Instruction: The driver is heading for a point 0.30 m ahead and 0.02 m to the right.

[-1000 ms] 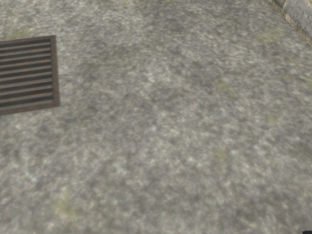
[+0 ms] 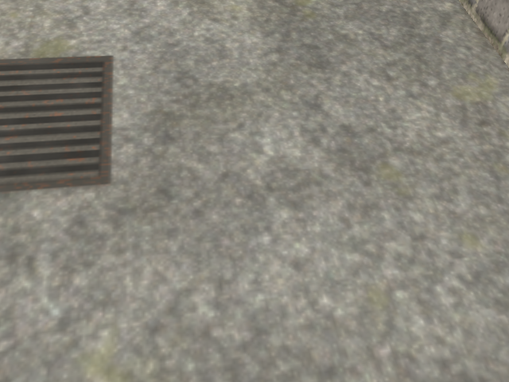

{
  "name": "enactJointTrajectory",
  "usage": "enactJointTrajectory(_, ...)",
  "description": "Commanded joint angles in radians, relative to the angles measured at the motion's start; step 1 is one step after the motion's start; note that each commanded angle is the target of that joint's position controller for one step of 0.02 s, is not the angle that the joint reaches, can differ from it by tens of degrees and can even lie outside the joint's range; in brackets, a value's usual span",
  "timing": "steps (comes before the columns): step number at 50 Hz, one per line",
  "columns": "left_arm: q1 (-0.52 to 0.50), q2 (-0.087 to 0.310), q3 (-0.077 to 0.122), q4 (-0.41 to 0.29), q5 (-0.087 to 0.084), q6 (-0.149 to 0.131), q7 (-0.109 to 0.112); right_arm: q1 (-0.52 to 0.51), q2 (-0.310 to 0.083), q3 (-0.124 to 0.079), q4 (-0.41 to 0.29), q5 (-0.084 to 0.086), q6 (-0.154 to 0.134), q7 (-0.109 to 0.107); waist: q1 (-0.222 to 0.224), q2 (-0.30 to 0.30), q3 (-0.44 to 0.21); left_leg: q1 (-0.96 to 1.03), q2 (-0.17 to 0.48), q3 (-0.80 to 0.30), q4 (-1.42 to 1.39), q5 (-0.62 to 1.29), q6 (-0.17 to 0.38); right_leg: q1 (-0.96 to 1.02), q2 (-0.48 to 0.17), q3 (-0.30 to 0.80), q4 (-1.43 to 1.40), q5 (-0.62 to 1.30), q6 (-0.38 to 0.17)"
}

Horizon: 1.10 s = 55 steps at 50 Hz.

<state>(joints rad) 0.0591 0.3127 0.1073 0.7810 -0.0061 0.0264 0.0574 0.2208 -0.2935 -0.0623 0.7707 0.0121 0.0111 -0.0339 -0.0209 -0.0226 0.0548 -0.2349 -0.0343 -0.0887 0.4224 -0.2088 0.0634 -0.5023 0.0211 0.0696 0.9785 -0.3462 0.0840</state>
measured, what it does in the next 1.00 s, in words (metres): steps on the spot: right foot, then left foot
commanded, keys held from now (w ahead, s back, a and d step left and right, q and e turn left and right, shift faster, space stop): q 0.24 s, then no key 0.38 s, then e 0.38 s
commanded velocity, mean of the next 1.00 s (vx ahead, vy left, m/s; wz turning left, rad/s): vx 0.00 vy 0.00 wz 0.15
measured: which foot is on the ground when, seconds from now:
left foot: down 0.00-0.26, up 0.28-0.58, down 0.60-1.00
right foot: up 0.00-0.24, down 0.26-0.76, up 0.78-1.00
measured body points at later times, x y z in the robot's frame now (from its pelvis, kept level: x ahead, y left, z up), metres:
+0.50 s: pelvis +0.01 -0.04 +0.00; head +0.05 -0.05 +0.44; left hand +0.06 +0.26 -0.11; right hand +0.22 -0.29 -0.12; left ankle -0.04 +0.10 -0.70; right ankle +0.04 -0.16 -0.75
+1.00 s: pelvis +0.01 -0.04 -0.01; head +0.05 -0.05 +0.43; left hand +0.09 +0.28 -0.12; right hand +0.18 -0.30 -0.13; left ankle -0.03 +0.10 -0.75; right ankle +0.02 -0.14 -0.72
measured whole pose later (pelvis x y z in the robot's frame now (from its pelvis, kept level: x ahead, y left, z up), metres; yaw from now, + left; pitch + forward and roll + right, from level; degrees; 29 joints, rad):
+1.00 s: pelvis +0.01 -0.04 -0.01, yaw +5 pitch +0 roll +1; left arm 0.15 0.33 0.07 0.86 -0.03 0.05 -0.01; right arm 0.13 -0.30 -0.07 0.78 0.00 0.02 -0.05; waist 0.01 0.01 0.08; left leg -0.18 0.05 0.09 0.48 -0.30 -0.02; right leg -0.37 -0.04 -0.04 0.80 -0.44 0.05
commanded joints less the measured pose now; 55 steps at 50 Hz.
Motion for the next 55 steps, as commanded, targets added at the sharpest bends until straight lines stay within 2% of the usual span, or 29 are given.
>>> enactJointTrajectory(1,-0.061,0.054,0.006,-0.067,-0.003,-0.023,-0.005,0.000,-0.189,-0.051,-0.063,0.002,0.000,-0.011,-0.014,0.161,-0.113,0.204,0.226,-0.271,-0.080,0.298,0.152,-0.080,-0.005,0.026,-0.126,0.016,0.017)
enactJointTrajectory(8,-0.022,0.080,0.006,-0.050,-0.010,-0.054,-0.031,-0.070,-0.201,-0.058,-0.095,0.003,0.020,0.001,-0.011,0.190,-0.120,0.122,0.205,-0.389,-0.035,0.353,0.158,0.099,0.026,0.032,-0.330,-0.015,0.001)
enactJointTrajectory(11,0.060,0.088,0.010,-0.023,-0.012,-0.069,-0.046,-0.121,-0.190,-0.053,-0.114,0.018,0.031,-0.004,0.041,0.184,-0.137,0.100,0.157,-0.415,0.027,0.356,0.109,0.243,0.029,0.011,-0.575,0.138,-0.028)
enactJointTrajectory(12,0.090,0.110,0.017,-0.010,-0.007,-0.070,-0.047,-0.118,-0.172,-0.047,-0.120,0.020,0.034,-0.009,0.048,0.157,-0.144,0.042,0.116,-0.393,0.066,0.244,0.066,0.341,-0.020,0.031,-0.658,0.258,-0.050)
enactJointTrajectory(13,0.099,0.173,0.027,-0.016,0.012,-0.064,-0.042,-0.061,-0.116,-0.031,-0.118,0.003,0.032,-0.007,0.013,-0.026,-0.182,-0.059,0.022,-0.269,0.245,-0.035,0.009,0.455,-0.213,0.207,-0.676,0.393,-0.120)
enactJointTrajectory(14,0.075,0.221,0.030,-0.020,0.041,-0.057,-0.041,-0.023,-0.114,-0.034,-0.133,0.007,0.024,-0.007,-0.029,-0.232,-0.134,-0.265,-0.138,-0.130,0.410,-0.453,-0.049,0.472,-0.368,0.427,-0.676,0.604,-0.296)
enactJointTrajectory(15,0.055,0.174,0.017,-0.035,0.042,-0.060,-0.043,-0.002,-0.197,-0.054,-0.117,-0.010,0.016,-0.006,-0.015,-0.181,-0.132,-0.291,-0.064,-0.117,0.630,-0.474,-0.092,0.414,-0.441,0.466,-0.683,0.566,-0.389)
enactJointTrajectory(16,0.012,0.122,0.001,-0.048,0.032,-0.062,-0.040,-0.006,-0.232,-0.071,-0.095,-0.001,0.018,-0.005,-0.020,-0.119,-0.107,-0.283,-0.044,-0.117,0.711,-0.401,-0.106,0.378,-0.376,0.367,-0.676,0.501,-0.363)
enactJointTrajectory(18,-0.023,0.088,-0.014,-0.047,0.003,-0.058,-0.036,-0.009,-0.189,-0.066,-0.073,-0.005,0.034,-0.011,-0.015,-0.100,-0.069,-0.300,-0.039,-0.109,0.748,-0.294,-0.138,0.369,-0.274,0.239,-0.665,0.406,-0.297)
enactJointTrajectory(21,0.030,0.092,-0.023,-0.014,0.007,-0.050,-0.029,-0.052,-0.121,-0.040,-0.090,0.004,0.031,-0.005,0.015,-0.126,-0.072,-0.266,-0.032,-0.056,0.623,-0.241,-0.160,0.402,-0.228,0.152,-0.662,0.479,-0.303)
enactJointTrajectory(24,0.035,0.112,-0.024,0.002,0.009,-0.041,-0.028,-0.085,-0.079,-0.015,-0.099,-0.004,0.024,0.000,0.037,-0.150,-0.102,-0.144,0.024,0.011,0.375,-0.247,-0.165,0.418,-0.225,0.118,-0.643,0.514,-0.301)
enactJointTrajectory(26,0.059,0.143,-0.019,0.016,0.005,-0.032,-0.033,-0.089,-0.090,-0.013,-0.094,0.000,0.021,0.004,0.055,-0.165,-0.105,-0.067,0.025,0.057,0.243,-0.212,-0.160,0.404,-0.235,0.127,-0.632,0.551,-0.305)
enactJointTrajectory(28,0.052,0.141,-0.025,0.026,-0.008,-0.029,-0.037,-0.032,-0.095,-0.018,-0.061,0.000,0.020,0.007,0.022,-0.145,-0.102,0.044,0.013,0.085,0.019,-0.042,-0.134,0.377,-0.222,0.117,-0.598,0.550,-0.281)
enactJointTrajectory(29,0.077,0.125,-0.032,0.040,-0.014,-0.032,-0.040,-0.016,-0.103,-0.019,-0.051,-0.005,0.020,0.008,0.011,-0.122,-0.094,0.119,0.014,0.076,-0.113,0.074,-0.107,0.345,-0.205,0.107,-0.587,0.514,-0.244)
enactJointTrajectory(30,0.109,0.104,-0.043,0.049,-0.003,-0.045,-0.045,-0.016,-0.144,-0.024,-0.058,-0.013,0.022,0.002,0.023,-0.061,-0.120,0.234,0.084,-0.012,-0.112,0.224,-0.074,0.275,-0.184,0.090,-0.569,0.431,-0.180)
enactJointTrajectory(31,0.139,0.072,-0.054,0.043,0.030,-0.061,-0.057,-0.011,-0.219,-0.037,-0.065,-0.022,0.028,-0.007,0.066,0.124,-0.164,0.299,0.209,-0.130,-0.034,0.470,-0.012,0.216,-0.104,0.007,-0.495,0.244,-0.116)
enactJointTrajectory(32,0.133,0.030,-0.066,0.058,0.026,-0.062,-0.057,-0.058,-0.130,-0.011,-0.049,-0.034,0.023,0.007,0.075,0.179,-0.170,0.165,0.231,-0.125,-0.038,0.328,0.055,0.299,-0.081,-0.022,-0.565,0.097,-0.069)
enactJointTrajectory(33,0.087,0.067,-0.063,0.066,0.024,-0.058,-0.056,-0.085,-0.080,0.000,-0.057,-0.036,0.013,0.020,0.050,0.121,-0.126,0.138,0.169,-0.085,-0.050,0.168,0.034,0.320,-0.075,-0.023,-0.568,0.150,-0.047)
enactJointTrajectory(35,0.038,0.097,-0.054,0.067,0.004,-0.044,-0.047,-0.061,-0.126,-0.012,-0.038,-0.040,-0.001,0.019,0.018,0.117,-0.066,0.129,0.120,-0.043,-0.053,0.102,-0.010,0.259,-0.056,-0.020,-0.529,0.214,-0.053)
enactJointTrajectory(39,0.046,0.115,-0.043,0.053,-0.012,-0.027,-0.037,-0.012,-0.177,-0.035,-0.020,-0.023,-0.001,-0.008,0.009,0.173,-0.031,0.131,0.228,-0.101,-0.070,0.190,0.057,0.140,-0.029,-0.038,-0.380,0.128,-0.055)
enactJointTrajectory(41,0.051,0.106,-0.035,0.046,-0.015,-0.016,-0.041,-0.027,-0.169,-0.036,-0.036,-0.029,0.002,-0.021,-0.003,0.224,-0.037,0.124,0.337,-0.170,-0.093,0.288,0.143,0.070,-0.031,-0.053,-0.164,-0.151,-0.052)
enactJointTrajectory(43,0.063,0.111,-0.020,0.041,-0.027,-0.001,-0.045,-0.054,-0.156,-0.033,-0.052,-0.033,-0.005,-0.026,0.005,0.168,-0.026,0.122,0.411,-0.181,-0.104,0.430,0.210,-0.018,-0.060,-0.016,0.080,-0.298,-0.044)
enactJointTrajectory(45,0.080,0.086,-0.023,0.041,-0.023,0.011,-0.047,-0.117,-0.158,-0.038,-0.059,-0.016,-0.011,-0.025,0.031,0.128,-0.022,0.120,0.369,-0.084,-0.096,0.422,0.173,-0.009,-0.090,-0.029,0.016,-0.216,-0.033)
enactJointTrajectory(49,0.081,0.090,-0.026,0.012,-0.021,0.013,-0.079,-0.137,-0.177,-0.049,-0.053,-0.005,0.003,-0.021,0.023,0.161,-0.094,0.135,0.329,0.032,-0.026,0.465,0.130,0.145,-0.069,-0.112,-0.215,-0.063,-0.032)
enactJointTrajectory(51,0.145,0.099,-0.017,0.020,-0.021,0.014,-0.092,-0.145,-0.180,-0.051,-0.046,0.013,0.010,-0.021,0.059,0.148,-0.117,0.106,0.312,0.079,0.065,0.391,0.083,0.265,-0.028,-0.167,-0.412,0.102,-0.066)
enactJointTrajectory(52,0.182,0.124,-0.004,0.027,-0.014,0.013,-0.088,-0.088,-0.153,-0.046,-0.023,0.014,0.009,-0.017,0.062,0.078,-0.125,0.047,0.264,0.133,0.181,0.246,0.023,0.362,-0.009,-0.126,-0.524,0.216,-0.099)
enactJointTrajectory(53,0.195,0.242,0.027,0.007,-0.015,0.011,-0.069,-0.046,-0.104,-0.032,-0.030,-0.026,0.007,-0.009,0.037,-0.188,-0.113,-0.180,0.158,0.224,0.445,-0.143,-0.084,0.497,-0.198,0.175,-0.605,0.574,-0.186)
enactJointTrajectory(54,0.210,0.314,0.030,-0.020,0.025,-0.010,-0.073,-0.157,-0.068,-0.017,-0.098,-0.043,0.004,-0.016,0.069,-0.288,-0.149,-0.362,0.000,0.113,0.669,-0.532,-0.129,0.486,-0.415,0.528,-0.644,0.759,-0.415)
enactJointTrajectory(55,0.206,0.274,0.020,-0.031,0.041,-0.035,-0.082,-0.176,-0.120,-0.033,-0.097,-0.020,0.005,-0.021,0.091,-0.127,-0.182,-0.383,0.026,0.011,0.790,-0.514,-0.119,0.479,-0.412,0.507,-0.675,0.599,-0.460)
